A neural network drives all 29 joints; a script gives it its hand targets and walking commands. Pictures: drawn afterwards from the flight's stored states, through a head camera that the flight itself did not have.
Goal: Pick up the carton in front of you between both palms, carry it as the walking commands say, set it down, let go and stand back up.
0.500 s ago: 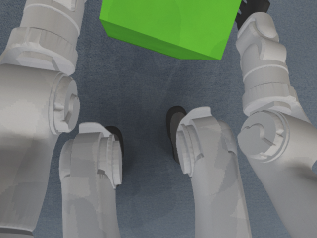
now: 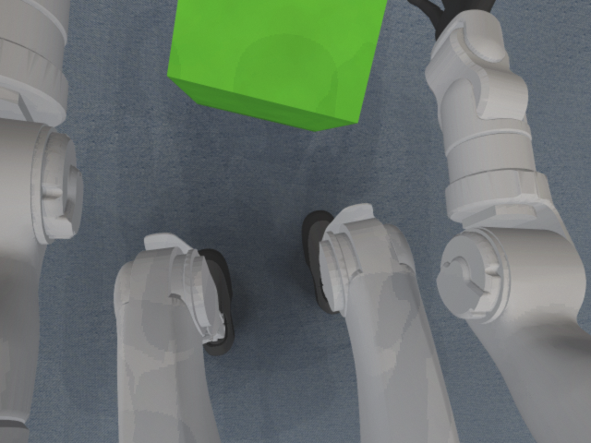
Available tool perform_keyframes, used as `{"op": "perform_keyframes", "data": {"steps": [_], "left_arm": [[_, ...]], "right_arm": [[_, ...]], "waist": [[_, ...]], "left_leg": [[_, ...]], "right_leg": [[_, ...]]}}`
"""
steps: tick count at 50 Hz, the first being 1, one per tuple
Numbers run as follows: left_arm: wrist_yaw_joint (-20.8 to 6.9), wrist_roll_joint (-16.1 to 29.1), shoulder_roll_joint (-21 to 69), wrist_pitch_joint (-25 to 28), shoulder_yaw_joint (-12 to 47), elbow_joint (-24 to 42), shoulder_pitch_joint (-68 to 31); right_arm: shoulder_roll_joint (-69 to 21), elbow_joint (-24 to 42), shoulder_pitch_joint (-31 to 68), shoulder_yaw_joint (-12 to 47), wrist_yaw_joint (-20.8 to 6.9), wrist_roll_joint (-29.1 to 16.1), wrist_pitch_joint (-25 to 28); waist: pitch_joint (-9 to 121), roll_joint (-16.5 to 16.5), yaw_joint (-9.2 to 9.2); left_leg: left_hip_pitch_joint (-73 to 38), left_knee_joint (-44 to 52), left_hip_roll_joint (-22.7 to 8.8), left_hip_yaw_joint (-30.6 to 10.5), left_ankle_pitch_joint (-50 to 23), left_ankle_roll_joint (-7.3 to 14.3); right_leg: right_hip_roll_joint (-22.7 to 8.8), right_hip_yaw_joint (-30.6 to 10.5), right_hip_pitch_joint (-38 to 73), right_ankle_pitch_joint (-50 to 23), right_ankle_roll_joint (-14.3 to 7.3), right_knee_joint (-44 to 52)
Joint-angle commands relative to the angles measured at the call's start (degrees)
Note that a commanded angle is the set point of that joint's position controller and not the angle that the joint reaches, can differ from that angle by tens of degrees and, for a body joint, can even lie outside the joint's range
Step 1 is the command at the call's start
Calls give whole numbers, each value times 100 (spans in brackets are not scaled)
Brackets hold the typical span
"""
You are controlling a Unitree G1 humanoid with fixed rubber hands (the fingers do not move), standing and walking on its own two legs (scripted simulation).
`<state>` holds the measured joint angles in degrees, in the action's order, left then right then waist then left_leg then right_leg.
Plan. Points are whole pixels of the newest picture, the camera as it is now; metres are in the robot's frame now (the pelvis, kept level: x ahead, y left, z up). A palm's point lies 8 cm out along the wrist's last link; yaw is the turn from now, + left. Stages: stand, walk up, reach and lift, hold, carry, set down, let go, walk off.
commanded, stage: set down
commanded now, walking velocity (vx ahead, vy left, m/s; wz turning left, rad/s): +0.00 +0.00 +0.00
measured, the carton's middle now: (275, 38) +0.55 -0.04 -0.29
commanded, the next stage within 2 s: let go in 0.72 s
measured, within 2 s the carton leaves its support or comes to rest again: neither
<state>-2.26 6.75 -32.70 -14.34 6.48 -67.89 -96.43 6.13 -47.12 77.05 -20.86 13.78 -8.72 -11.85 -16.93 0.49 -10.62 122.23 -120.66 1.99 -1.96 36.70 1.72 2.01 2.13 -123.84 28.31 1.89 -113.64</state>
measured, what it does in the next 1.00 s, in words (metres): rises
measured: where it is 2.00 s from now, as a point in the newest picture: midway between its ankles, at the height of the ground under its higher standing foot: (272, 298)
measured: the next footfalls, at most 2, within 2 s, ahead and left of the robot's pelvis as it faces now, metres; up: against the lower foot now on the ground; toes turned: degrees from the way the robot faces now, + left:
none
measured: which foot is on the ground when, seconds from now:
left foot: down 0.00-1.00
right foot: down 0.00-1.00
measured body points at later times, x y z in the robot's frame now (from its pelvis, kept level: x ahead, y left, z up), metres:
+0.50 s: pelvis +0.02 +0.01 +0.13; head +0.37 +0.03 +0.42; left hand +0.64 +0.15 +0.02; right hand +0.52 -0.23 +0.02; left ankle +0.09 +0.11 -0.38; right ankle +0.14 -0.12 -0.38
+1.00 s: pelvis +0.05 +0.00 +0.26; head +0.35 +0.01 +0.60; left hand +0.57 +0.18 +0.14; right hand +0.47 -0.22 +0.14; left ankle +0.08 +0.11 -0.38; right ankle +0.14 -0.12 -0.38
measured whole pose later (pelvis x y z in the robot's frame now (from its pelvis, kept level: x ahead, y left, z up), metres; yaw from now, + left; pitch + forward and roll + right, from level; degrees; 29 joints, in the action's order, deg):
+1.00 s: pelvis +0.05 +0.00 +0.26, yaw +4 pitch +43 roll +0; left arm -1.7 -10.1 -17.1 -12.0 -15.1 -50.4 -60.4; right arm 2.3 -31.0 42.1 -21.0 0.8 4.2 -11.0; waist 2.5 1.9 -8.8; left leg 80.9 -57.5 4.1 -3.3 19.0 0.4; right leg 0.7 -1.2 -82.6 14.2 0.9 -54.2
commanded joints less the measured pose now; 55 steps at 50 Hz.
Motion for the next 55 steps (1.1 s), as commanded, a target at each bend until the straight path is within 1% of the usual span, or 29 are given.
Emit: {"op": "perform_keyframes", "data": {"steps": [1,2,7,8,12,13,14,15,16,18,22,23,24,25,26,28,31,35,37,38,39,42,45,48,51,52,53,54,55], "left_arm": [[-206,-344,-262,161,-504,271,-1383],[-211,-404,-290,174,-539,324,-1401],[-178,-596,-415,104,-724,600,-1498],[-175,-610,-376,68,-720,690,-1479],[-151,-612,-361,-132,-656,1385,-1540],[-152,-601,-335,-197,-634,1442,-1515],[-164,-624,-323,-250,-663,1544,-1508],[-177,-606,-274,-296,-659,1563,-1467],[-195,-627,-214,-324,-657,1596,-1437],[-224,-644,-148,-339,-703,1540,-1276],[-288,-785,-91,-277,-884,1361,-910],[-298,-814,-68,-246,-956,1271,-795],[-314,-834,-62,-204,-1018,1309,-728],[-332,-861,-22,-182,-1057,1228,-631],[-342,-899,-33,-140,-1124,1200,-545],[-354,-978,-20,-77,-1237,1098,-392],[-382,-1101,-14,4,-1358,1109,-322],[-437,-1199,-18,39,-1454,1188,-368],[-458,-1306,42,44,-1572,1119,-136],[-463,-1361,123,52,-1641,1092,114],[-454,-1431,204,60,-1716,1143,323],[-333,-1641,516,165,-2031,1501,1224],[-41,-1729,1009,315,-2232,2191,2162],[348,-1701,1447,429,-2210,2884,3049],[652,-1594,1737,518,-2166,3409,3809],[714,-1580,1794,544,-2141,3561,4075],[758,-1551,1817,569,-2110,3650,4323],[778,-1512,1883,592,-2056,3697,4578],[786,-1477,1911,626,-2005,3729,4811]], "right_arm": [[436,724,878,-249,-79,376,32],[457,765,865,-278,-107,404,37],[519,1089,715,-331,-208,424,-36],[551,1234,701,-319,-223,401,-67],[710,1722,426,-313,-240,290,-227],[759,1741,326,-336,-246,294,-275],[750,1762,246,-349,-254,284,-323],[762,1807,225,-353,-269,291,-352],[724,1862,190,-347,-283,276,-371],[688,1828,74,-377,-317,317,-386],[629,1766,-234,-468,-400,467,-324],[563,1715,-323,-471,-426,515,-302],[506,1719,-381,-471,-448,540,-277],[470,1708,-446,-490,-467,596,-253],[415,1701,-493,-471,-485,616,-231],[375,1708,-549,-522,-523,712,-184],[253,1809,-556,-543,-554,767,-156],[184,1862,-565,-567,-573,859,-181],[121,1760,-797,-606,-607,952,-202],[82,1793,-962,-589,-641,1012,-196],[98,1829,-1137,-598,-689,1068,-179],[58,1925,-2025,-441,-904,1226,-41],[161,2246,-2800,-148,-1225,1293,168],[404,2458,-3396,155,-1545,1359,331],[699,2476,-3964,404,-1757,1375,441],[762,2452,-4163,491,-1814,1330,463],[794,2392,-4414,568,-1862,1315,489],[769,2319,-4628,723,-1908,1229,514],[777,2247,-4854,794,-1945,1202,540]], "waist": [[6319,961,-463],[6450,1002,-412],[7120,1102,-421],[7331,1205,-399],[8416,1549,-478],[8528,1616,-539],[8488,1685,-496],[8466,1702,-573],[8460,1778,-546],[8227,1793,-583],[8112,1726,-540],[7990,1621,-549],[7973,1584,-490],[7960,1517,-527],[7844,1419,-472],[7735,1216,-462],[7718,1175,-358],[7634,1137,-348],[7608,1140,-331],[7589,1067,-323],[7721,1114,-292],[8063,1101,-153],[8244,1032,-72],[7975,841,-36],[7344,573,3],[7136,594,99],[6783,528,68],[6447,497,130],[6156,464,108]], "left_leg": [[-2270,1773,121,47,-1045,36],[-2417,1844,131,39,-1162,18],[-3361,2322,178,21,-1586,0],[-3700,2436,189,23,-1715,-17],[-5194,2766,231,6,-2522,-103],[-5458,2876,234,-24,-2651,-122],[-5580,2978,251,-12,-2717,-137],[-5673,3089,247,-27,-2720,-149],[-5844,3214,240,-44,-2800,-160],[-5995,3461,225,-99,-2936,-186],[-6139,3893,222,-122,-3292,-218],[-6104,4024,219,-145,-3343,-210],[-6102,4142,232,-141,-3466,-209],[-6064,4267,231,-142,-3517,-208],[-5958,4423,239,-130,-3479,-198],[-5824,4689,239,-150,-3499,-176],[-5838,5055,266,-91,-3475,-158],[-6039,5528,288,-47,-3202,-146],[-6151,5735,303,-9,-3122,-172],[-6229,5843,316,0,-3166,-181],[-6449,5940,316,-5,-3294,-207],[-7234,6183,320,-57,-4123,-282],[-7985,6457,303,-198,-4958,-320],[-8341,6849,254,-301,-5102,-355],[-8196,7241,234,-225,-4475,-375],[-8173,7383,245,-165,-4097,-382],[-8056,7539,233,-127,-3707,-376],[-7921,7689,249,-52,-3314,-367],[-7808,7816,246,-12,-2916,-352]], "right_leg": [[155,207,3778,-1797,107,1310],[152,214,3767,-1860,111,1350],[165,358,3799,-2073,185,1767],[175,399,3774,-2088,187,1866],[226,504,3843,-2342,184,2336],[232,545,3810,-2356,180,2445],[233,527,3778,-2342,173,2592],[229,547,3777,-2326,164,2701],[218,526,3739,-2334,160,2831],[194,519,3678,-2373,156,3067],[168,433,3921,-2707,175,3518],[168,423,4022,-2784,188,3643],[159,385,4152,-2914,190,3760],[159,367,4344,-3047,199,3896],[157,335,4526,-3090,204,4015],[151,297,4885,-3229,220,4220],[152,216,5428,-3369,226,4550],[148,189,5919,-3213,232,5003],[151,170,6199,-3154,228,5194],[158,176,6364,-3192,230,5290],[165,174,6487,-3240,223,5364],[208,155,6893,-3665,178,5606],[239,162,7160,-4048,92,5835],[217,167,7487,-3946,-19,6101],[159,78,8073,-3691,-102,6434],[126,28,8286,-3503,-125,6527],[97,5,8448,-3349,-129,6642],[57,-51,8677,-3186,-148,6782],[23,-94,8869,-2986,-147,6879]]}}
